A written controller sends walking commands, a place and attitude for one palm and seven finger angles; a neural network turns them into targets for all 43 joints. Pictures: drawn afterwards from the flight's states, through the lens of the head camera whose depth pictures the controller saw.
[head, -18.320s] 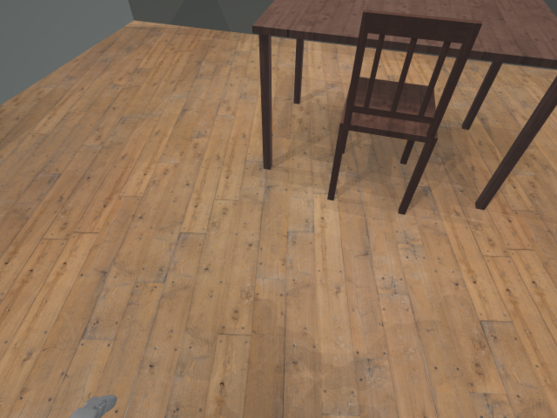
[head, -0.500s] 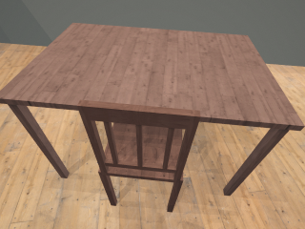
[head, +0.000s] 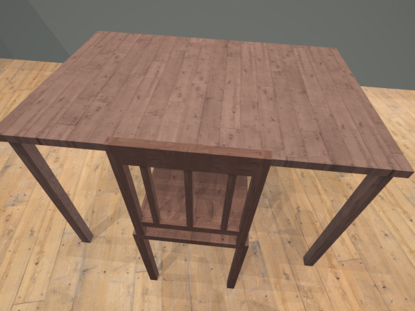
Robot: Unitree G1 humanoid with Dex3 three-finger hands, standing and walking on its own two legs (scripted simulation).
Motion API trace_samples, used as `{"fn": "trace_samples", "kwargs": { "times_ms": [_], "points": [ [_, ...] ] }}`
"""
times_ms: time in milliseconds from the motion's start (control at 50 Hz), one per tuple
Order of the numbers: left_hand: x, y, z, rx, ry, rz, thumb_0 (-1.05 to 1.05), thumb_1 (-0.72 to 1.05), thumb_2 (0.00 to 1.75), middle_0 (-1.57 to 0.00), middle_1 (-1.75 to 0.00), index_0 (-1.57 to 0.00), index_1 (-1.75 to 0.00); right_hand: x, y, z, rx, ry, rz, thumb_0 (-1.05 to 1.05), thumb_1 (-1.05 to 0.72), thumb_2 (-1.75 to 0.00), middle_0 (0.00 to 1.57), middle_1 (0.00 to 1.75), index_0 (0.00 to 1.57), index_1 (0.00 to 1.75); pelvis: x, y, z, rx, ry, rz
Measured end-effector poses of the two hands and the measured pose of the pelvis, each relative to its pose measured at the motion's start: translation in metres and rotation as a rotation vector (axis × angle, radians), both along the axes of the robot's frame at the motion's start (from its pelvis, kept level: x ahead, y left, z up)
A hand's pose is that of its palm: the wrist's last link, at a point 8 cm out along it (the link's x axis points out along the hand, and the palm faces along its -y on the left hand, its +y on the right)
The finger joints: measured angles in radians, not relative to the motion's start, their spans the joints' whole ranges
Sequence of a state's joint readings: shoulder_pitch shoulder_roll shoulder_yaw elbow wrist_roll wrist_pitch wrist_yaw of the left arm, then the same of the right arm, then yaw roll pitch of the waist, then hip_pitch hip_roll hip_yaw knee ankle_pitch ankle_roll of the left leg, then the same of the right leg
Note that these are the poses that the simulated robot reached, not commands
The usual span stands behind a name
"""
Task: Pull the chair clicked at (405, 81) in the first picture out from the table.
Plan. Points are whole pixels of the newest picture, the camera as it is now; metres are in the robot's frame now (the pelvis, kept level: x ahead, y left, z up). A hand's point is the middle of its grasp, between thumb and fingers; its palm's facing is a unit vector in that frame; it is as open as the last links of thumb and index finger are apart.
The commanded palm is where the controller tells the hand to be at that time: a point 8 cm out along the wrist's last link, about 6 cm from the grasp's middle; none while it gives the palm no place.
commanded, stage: look again from close up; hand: left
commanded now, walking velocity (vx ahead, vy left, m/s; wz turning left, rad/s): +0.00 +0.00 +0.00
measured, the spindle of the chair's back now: (189, 199) +0.42 +0.08 -0.10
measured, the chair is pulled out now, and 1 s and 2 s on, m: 0.00 0.00 0.00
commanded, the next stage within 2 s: raise the hand toward the chair's back in 0.06 s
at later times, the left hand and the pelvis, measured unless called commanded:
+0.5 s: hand (154, 271) +0.20 +0.11 +0.00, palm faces -0.02 -1.00 +0.10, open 8.5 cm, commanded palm +0.10 +0.20 -0.06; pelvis -0.04 -0.03 -0.04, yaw +1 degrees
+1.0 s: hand (142, 299) +0.17 +0.14 -0.07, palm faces -0.12 -0.99 +0.01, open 12.9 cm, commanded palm +0.11 +0.21 -0.05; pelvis -0.07 -0.04 -0.10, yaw +3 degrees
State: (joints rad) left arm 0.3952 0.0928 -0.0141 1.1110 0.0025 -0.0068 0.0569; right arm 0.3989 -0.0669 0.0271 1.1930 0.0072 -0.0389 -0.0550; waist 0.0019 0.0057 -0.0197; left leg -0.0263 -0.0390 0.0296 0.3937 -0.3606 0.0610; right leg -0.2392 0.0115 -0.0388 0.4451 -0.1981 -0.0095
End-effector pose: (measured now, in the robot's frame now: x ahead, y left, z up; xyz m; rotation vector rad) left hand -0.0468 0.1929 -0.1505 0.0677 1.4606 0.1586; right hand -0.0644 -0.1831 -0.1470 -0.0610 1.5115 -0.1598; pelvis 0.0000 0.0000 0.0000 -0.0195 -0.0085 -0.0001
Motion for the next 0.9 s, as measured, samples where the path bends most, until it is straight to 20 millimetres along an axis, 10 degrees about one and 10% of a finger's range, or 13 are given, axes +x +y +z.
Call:
{"fn": "trace_samples", "kwargs": {
  "times_ms": [200,320,440,540,680,780,900],
  "points": [
    [0.011,0.004,0.004,0.014,-0.039,0.050,0.00,0.91,0.90,-0.20,-0.30,-0.20,-0.30,0.006,-0.002,0.001,-0.010,-0.027,0.003,0.00,-0.91,-0.90,0.20,0.30,0.20,0.30,-0.002,0.000,-0.001,-0.004,0.004,0.011],
    [0.126,0.055,0.088,0.239,-0.593,0.018,0.06,0.94,0.88,-0.19,-0.30,-0.19,-0.29,0.067,-0.047,0.005,-0.075,-0.420,0.079,0.03,-0.93,-0.90,0.20,0.30,0.20,0.30,-0.013,0.000,-0.007,0.045,0.035,0.034],
    [0.228,0.003,0.151,0.015,-1.237,-0.084,0.03,0.81,0.84,-0.17,-0.28,-0.17,-0.28,0.154,-0.098,0.034,-0.175,-0.742,0.185,0.02,-0.92,-0.90,0.20,0.30,0.20,0.30,-0.031,-0.013,-0.026,0.034,0.144,0.031],
    [0.206,-0.029,0.123,-0.176,-1.451,-0.149,0.01,0.68,0.80,-0.17,-0.26,-0.17,-0.26,0.218,-0.122,0.075,-0.245,-0.965,0.283,0.02,-0.92,-0.90,0.20,0.30,0.20,0.30,-0.041,-0.032,-0.052,0.041,0.206,0.010],
    [0.128,0.012,0.066,0.030,-1.258,-0.099,0.01,0.50,0.73,-0.17,-0.24,-0.16,-0.24,0.276,-0.111,0.057,-0.214,-1.066,0.398,0.01,-0.91,-0.90,0.19,0.30,0.19,0.30,-0.056,-0.048,-0.091,0.028,0.275,0.041],
    [0.128,0.031,0.102,0.128,-1.462,-0.083,0.01,0.38,0.68,-0.15,-0.22,-0.14,-0.22,0.268,-0.074,0.003,-0.084,-0.993,0.425,0.01,-0.91,-0.90,0.19,0.30,0.19,0.30,-0.064,-0.053,-0.104,-0.008,0.300,0.080],
    [0.181,-0.002,0.098,-0.126,-1.425,-0.318,0.00,0.24,0.62,-0.12,-0.20,-0.12,-0.20,0.211,-0.046,-0.045,0.040,-0.844,0.312,0.01,-0.91,-0.90,0.20,0.30,0.20,0.30,-0.073,-0.049,-0.107,-0.008,0.314,0.076]
  ]
}}
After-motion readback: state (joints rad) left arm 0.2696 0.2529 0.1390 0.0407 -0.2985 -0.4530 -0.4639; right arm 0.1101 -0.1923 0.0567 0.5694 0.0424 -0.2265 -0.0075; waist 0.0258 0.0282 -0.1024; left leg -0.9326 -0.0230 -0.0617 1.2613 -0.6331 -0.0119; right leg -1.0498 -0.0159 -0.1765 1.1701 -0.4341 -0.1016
